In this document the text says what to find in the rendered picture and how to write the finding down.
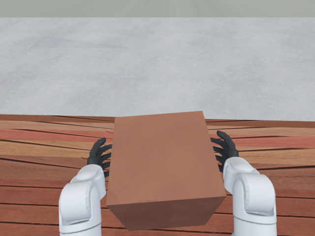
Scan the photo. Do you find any right robot forearm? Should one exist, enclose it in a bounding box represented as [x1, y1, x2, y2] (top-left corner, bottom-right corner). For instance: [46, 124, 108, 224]
[223, 157, 277, 236]

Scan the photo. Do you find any carton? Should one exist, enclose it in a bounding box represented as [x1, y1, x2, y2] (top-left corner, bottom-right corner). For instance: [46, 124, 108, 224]
[106, 111, 227, 231]

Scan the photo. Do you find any robot right hand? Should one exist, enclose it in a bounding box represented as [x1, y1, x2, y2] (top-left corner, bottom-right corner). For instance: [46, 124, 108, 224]
[210, 131, 239, 173]

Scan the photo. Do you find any left robot forearm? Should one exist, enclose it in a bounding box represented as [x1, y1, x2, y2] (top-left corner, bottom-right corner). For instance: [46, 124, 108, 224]
[59, 164, 106, 236]

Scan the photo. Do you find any robot left hand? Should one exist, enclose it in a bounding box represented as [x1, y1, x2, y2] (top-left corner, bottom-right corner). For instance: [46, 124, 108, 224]
[87, 138, 112, 178]

